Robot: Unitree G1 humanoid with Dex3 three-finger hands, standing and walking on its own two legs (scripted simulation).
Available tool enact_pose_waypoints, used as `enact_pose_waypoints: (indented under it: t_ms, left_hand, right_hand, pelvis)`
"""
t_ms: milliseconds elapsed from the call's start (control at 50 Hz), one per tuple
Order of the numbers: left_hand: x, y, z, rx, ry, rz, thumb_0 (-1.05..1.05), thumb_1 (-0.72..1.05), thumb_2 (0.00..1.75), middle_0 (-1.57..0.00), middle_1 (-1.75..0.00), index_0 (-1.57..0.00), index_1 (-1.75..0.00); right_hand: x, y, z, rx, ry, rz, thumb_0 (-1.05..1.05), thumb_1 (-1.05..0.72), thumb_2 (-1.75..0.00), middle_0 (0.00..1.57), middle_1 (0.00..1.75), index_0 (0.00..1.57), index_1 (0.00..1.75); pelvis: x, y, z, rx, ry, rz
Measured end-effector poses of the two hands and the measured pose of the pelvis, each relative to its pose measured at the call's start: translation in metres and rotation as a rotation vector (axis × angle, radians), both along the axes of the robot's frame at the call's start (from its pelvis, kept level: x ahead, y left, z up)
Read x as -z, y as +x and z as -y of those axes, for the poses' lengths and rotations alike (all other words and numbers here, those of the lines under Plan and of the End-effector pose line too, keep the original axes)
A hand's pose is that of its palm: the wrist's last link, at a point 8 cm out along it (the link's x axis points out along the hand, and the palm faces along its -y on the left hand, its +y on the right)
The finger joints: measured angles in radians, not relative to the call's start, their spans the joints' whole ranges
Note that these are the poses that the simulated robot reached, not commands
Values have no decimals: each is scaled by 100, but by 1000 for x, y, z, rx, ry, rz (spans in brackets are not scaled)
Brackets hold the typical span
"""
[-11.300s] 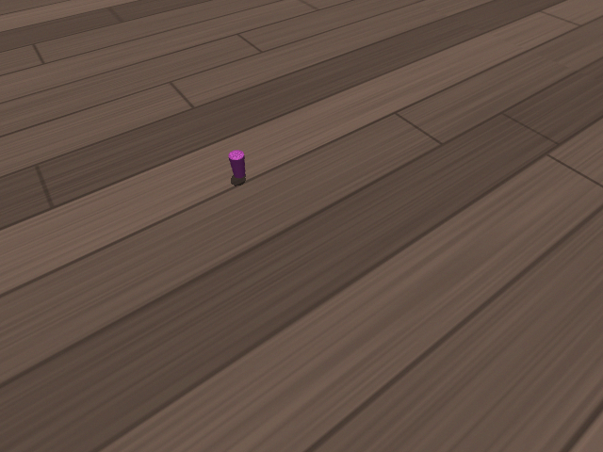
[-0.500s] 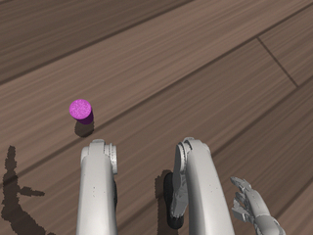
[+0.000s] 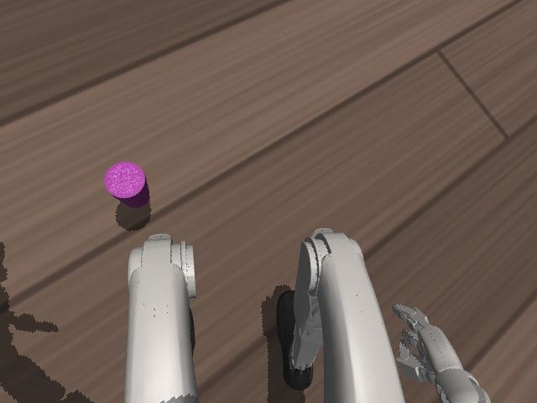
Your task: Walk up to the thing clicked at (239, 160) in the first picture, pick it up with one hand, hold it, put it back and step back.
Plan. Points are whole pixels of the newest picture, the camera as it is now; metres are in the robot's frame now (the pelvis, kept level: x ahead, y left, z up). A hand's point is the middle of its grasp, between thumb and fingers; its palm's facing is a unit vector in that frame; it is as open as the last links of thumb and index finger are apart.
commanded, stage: go down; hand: left
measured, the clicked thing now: (131, 188) +0.46 +0.24 -0.31
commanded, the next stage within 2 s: approach in 1.24 s
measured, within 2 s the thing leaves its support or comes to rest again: neither
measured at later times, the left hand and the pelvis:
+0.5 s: hand out of the picture +0.37 +0.43 -0.02, palm faces +0.17 -0.97 -0.15, open 17.4 cm; pelvis +0.00 +0.00 -0.01, yaw -1 degrees
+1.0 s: hand out of the picture +0.37 +0.43 -0.01, palm faces +0.18 -0.98 -0.12, open 17.4 cm; pelvis +0.00 +0.00 -0.02, yaw -1 degrees
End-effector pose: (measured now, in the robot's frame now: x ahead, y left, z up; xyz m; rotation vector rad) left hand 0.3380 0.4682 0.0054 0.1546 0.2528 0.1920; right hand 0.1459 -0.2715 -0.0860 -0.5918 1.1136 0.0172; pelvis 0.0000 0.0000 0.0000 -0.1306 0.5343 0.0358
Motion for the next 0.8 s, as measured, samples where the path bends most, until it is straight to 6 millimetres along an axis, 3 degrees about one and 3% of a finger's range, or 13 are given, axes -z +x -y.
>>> enact_pose_waypoints:
  t_ms: [620,800]
  left_hand:
    - [17,-6,-10,8,-28,61,-1,-53,8,-2,-10,-5,-7]
    - [10,-6,-10,7,-27,95,-1,-53,7,-2,-10,-5,-7]
  right_hand:
    - [7,9,-6,-36,-18,15,1,-89,-90,20,30,21,30]
    - [6,10,-6,-40,-17,24,1,-89,-90,20,30,21,30]
  pelvis:
    - [15,-2,-4,6,-21,23]
    - [15,-3,-3,6,-18,27]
